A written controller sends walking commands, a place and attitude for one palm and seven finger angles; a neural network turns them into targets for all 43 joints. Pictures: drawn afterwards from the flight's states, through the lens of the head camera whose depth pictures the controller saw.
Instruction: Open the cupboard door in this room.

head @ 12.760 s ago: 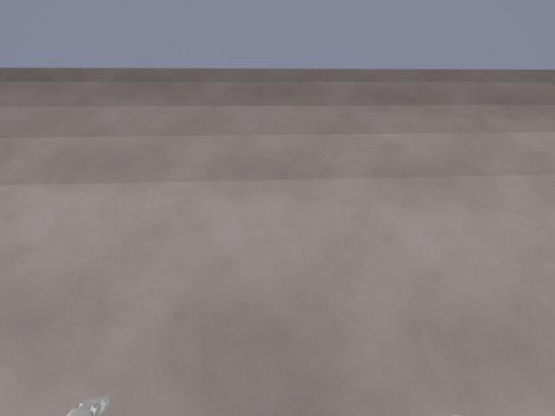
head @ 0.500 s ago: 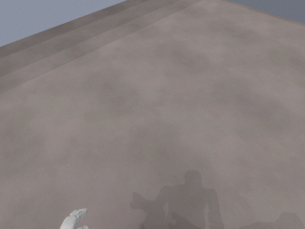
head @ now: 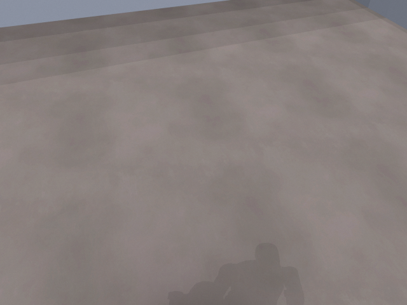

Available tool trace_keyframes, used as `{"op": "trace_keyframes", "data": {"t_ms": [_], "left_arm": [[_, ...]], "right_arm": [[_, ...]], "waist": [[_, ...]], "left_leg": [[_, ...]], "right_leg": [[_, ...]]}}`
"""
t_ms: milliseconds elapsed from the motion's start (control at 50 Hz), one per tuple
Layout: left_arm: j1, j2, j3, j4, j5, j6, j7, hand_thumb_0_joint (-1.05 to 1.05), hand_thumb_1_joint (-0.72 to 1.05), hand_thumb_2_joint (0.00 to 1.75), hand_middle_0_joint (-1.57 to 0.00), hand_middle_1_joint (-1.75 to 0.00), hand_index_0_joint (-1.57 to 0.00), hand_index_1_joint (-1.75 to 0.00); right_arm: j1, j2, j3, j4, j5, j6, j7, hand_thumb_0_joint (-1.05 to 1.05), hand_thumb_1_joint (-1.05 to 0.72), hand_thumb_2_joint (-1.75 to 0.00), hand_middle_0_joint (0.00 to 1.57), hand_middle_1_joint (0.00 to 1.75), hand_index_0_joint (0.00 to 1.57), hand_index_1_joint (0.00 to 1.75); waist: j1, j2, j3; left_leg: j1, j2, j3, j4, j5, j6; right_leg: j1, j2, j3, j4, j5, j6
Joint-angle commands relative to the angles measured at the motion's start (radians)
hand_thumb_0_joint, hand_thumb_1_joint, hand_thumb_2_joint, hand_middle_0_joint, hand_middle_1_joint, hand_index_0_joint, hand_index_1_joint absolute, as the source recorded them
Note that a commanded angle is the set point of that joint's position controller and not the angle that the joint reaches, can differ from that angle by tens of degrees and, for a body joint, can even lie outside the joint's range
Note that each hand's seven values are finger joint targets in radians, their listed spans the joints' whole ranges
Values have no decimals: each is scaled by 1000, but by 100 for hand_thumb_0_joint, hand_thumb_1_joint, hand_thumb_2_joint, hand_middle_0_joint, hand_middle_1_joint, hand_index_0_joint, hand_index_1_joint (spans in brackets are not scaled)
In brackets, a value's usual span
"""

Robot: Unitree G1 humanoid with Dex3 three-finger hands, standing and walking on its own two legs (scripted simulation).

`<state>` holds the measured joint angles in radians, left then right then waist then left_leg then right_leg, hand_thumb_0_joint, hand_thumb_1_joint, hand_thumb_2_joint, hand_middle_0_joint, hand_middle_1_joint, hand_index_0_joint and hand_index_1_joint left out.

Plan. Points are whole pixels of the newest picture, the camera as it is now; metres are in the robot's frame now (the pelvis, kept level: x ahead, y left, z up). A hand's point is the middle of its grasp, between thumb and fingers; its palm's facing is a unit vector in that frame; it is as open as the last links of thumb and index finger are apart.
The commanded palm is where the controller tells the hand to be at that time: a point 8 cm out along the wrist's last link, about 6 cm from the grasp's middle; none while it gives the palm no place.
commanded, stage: turn or walk to find it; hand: left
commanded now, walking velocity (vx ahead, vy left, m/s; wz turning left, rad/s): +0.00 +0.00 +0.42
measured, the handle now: out of the picture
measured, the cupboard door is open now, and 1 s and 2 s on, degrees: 0 0 0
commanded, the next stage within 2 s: none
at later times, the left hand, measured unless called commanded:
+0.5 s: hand out of the picture +0.07 +0.19 -0.14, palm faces +0.17 -0.94 -0.28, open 7.4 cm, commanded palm none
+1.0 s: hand out of the picture -0.12 +0.13 -0.15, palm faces +0.46 -0.84 -0.27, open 7.4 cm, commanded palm none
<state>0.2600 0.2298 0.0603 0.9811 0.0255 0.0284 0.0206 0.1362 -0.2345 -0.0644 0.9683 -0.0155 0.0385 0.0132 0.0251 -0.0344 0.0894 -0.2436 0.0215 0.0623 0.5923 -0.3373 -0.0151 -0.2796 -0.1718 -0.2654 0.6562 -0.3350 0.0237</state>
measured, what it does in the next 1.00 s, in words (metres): steps on the spot, turning left: right foot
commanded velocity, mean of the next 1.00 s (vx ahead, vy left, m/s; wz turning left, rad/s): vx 0.00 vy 0.00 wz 0.42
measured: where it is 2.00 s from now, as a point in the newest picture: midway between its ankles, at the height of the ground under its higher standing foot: outside the picture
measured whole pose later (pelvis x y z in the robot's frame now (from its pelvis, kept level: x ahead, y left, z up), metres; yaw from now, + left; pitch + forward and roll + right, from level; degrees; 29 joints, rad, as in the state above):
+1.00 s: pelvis -0.06 -0.06 +0.01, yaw +26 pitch +0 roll +2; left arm 0.26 0.18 0.05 0.98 0.03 0.01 0.03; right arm 0.19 -0.24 -0.08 1.01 -0.02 0.08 0.01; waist 0.03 0.01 0.08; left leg -0.33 0.05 0.02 0.86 -0.46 -0.06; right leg -0.26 -0.12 -0.28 0.52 -0.25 -0.05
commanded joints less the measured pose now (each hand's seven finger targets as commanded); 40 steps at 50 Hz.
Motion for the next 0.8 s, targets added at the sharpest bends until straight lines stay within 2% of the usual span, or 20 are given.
{"op": "trace_keyframes", "data": {"t_ms": [0, 20, 60, 100, 160, 280, 340, 400, 440, 460, 480, 500, 520, 540, 560, 580, 620, 660, 700, 780], "left_arm": [[-77, 95, 12, -117, -9, 9, 5, 0, 90, 90, -20, -30, -20, -30], [-86, 84, 13, -100, -6, 18, 7, 0, 90, 90, -20, -30, -20, -30], [-98, 104, 24, -80, -7, 15, -6, 0, 90, 90, -20, -30, -20, -30], [-56, 102, 22, -60, -9, 9, -11, 0, 90, 90, -20, -30, -20, -30], [-56, 102, 19, -59, -8, 6, -9, 0, 90, 90, -20, -30, -20, -30], [-132, 83, 12, -104, -14, 5, -1, 0, 90, 90, -20, -30, -20, -30], [-160, 70, 8, -121, -17, 2, 0, 0, 90, 90, -20, -30, -20, -30], [-116, 66, 7, -117, -23, -5, 2, 0, 90, 90, -20, -30, -20, -30], [-53, 75, 11, -101, -24, -14, 3, 0, 90, 90, -20, -30, -20, -30], [-13, 95, 16, -91, -22, -22, 6, 0, 90, 90, -20, -30, -20, -30], [18, 168, 30, -89, -7, -33, 14, 0, 90, 90, -20, -30, -20, -30], [14, 238, 43, -102, 0, -34, 17, 0, 90, 90, -20, -30, -20, -30], [-7, 226, 36, -118, -9, -26, 18, 0, 90, 90, -20, -30, -20, -30], [-85, 178, 38, -132, -12, -32, 23, 0, 90, 90, -20, -30, -20, -30], [-133, 153, 29, -146, -14, -28, 18, 0, 90, 90, -20, -30, -20, -30], [-162, 129, 17, -153, -16, -29, 14, 0, 90, 90, -20, -30, -20, -30], [-157, 97, 11, -149, -16, -38, 13, 0, 90, 90, -20, -30, -20, -30], [-119, 101, 12, -141, -16, -43, 14, 0, 90, 90, -20, -30, -20, -30], [-71, 100, 13, -123, -15, -44, 15, 0, 90, 90, -20, -30, -20, -30], [-11, 114, 21, -95, -10, -45, 18, 0, 90, 90, -20, -30, -20, -30]], "right_arm": [[171, -253, -49, -28, -5, -16, -16, 0, -90, -90, 20, 30, 20, 30], [130, -217, -38, -32, -8, -21, -28, 0, -90, -90, 20, 30, 20, 30], [50, -175, -22, -55, -7, -22, -36, 0, -90, -90, 20, 30, 20, 30], [33, -163, -16, -66, -2, -31, -36, 0, -90, -90, 20, 30, 20, 30], [69, -160, -20, -63, 2, -37, -35, 0, -90, -90, 20, 30, 20, 30], [116, -162, -31, -59, -6, -31, -32, 0, -90, -90, 20, 30, 20, 30], [122, -160, -35, -58, -12, -25, -31, 0, -90, -90, 20, 30, 20, 30], [95, -162, -40, -67, -13, -19, -28, 0, -90, -90, 20, 30, 20, 30], [78, -155, -40, -72, -8, -18, -26, 0, -90, -90, 20, 30, 20, 30], [73, -135, -40, -74, -1, -18, -23, 0, -90, -90, 20, 30, 20, 30], [93, -77, -32, -82, 8, -18, -17, 0, -90, -90, 20, 30, 20, 30], [74, -50, -28, -111, 5, -16, -18, 0, -90, -90, 20, 30, 20, 30], [60, -99, -44, -108, -3, -3, -17, 0, -90, -90, 20, 30, 20, 30], [92, -101, -48, -76, -11, 14, -15, 0, -90, -90, 20, 30, 20, 30], [106, -99, -52, -49, -11, 23, -9, 0, -90, -90, 20, 30, 20, 30], [139, -85, -50, -29, -13, 28, -3, 0, -90, -90, 20, 30, 20, 30], [186, -71, -47, -5, -12, 30, 2, 0, -90, -90, 20, 30, 20, 30], [191, -70, -46, -2, -12, 33, 2, 0, -90, -90, 20, 30, 20, 30], [155, -77, -44, -8, -12, 33, 1, 0, -90, -90, 20, 30, 20, 30], [108, -70, -35, -14, -11, 31, -1, 0, -90, -90, 20, 30, 20, 30]], "waist": [[-93, 256, -140], [-79, 313, -117], [-51, 248, -56], [-29, 211, -85], [-36, 159, -119], [-62, 180, -109], [-69, 188, -111], [-46, 203, -128], [-12, 172, -150], [8, 131, -164], [20, -78, -189], [29, -272, -139], [25, -164, -111], [-13, -212, -68], [-34, -132, -14], [-58, -96, 9], [-70, -93, -6], [-57, -123, -33], [-32, -113, -40], [-6, -91, -61]], "left_leg": [[170, 396, -373, -266, 592, 195], [121, 333, -346, -291, 534, 171], [100, 248, -288, -279, 517, 146], [141, 209, -238, -265, 570, 140], [189, 199, -244, -261, 604, 146], [176, 220, -346, -252, 570, 190], [140, 212, -392, -237, 561, 196], [61, 180, -409, -211, 542, 178], [-10, 145, -403, -167, 476, 146], [-97, 104, -377, -120, 356, 104], [-267, 6, -273, 31, 101, 38], [-375, -105, -130, 258, -230, -18], [-315, -60, -165, 422, -237, -13], [-306, -34, -201, 511, -179, -9], [-299, -32, -180, 589, -113, -13], [-301, -26, -161, 635, -54, -21], [-298, -19, -137, 669, 24, -37], [-313, -11, -126, 671, 51, -55], [-326, 3, -124, 645, 44, -64], [-328, 29, -114, 561, 0, -71]], "right_leg": [[-237, 43, 187, 387, -300, 35], [-251, 32, 234, 415, -241, 38], [-277, 47, 246, 474, -116, 44], [-271, 60, 238, 489, -63, 55], [-271, 67, 245, 476, -36, 70], [-243, 82, 258, 332, -101, 73], [-181, 105, 255, 215, -134, 61], [-52, 138, 235, 50, -87, 46], [83, 146, 225, -131, 49, 39], [207, 112, 244, -264, 142, 33], [358, -74, 417, -360, 123, -15], [300, -298, 635, -391, 215, -132], [136, -329, 588, -403, 211, -186], [45, -262, 537, -441, 56, -170], [-10, -206, 486, -454, -18, -141], [-28, -157, 400, -442, -2, -111], [-2, -111, 309, -424, 81, -87], [58, -109, 276, -419, 97, -90], [102, -126, 292, -418, 98, -105], [175, -169, 295, -399, 147, -134]]}}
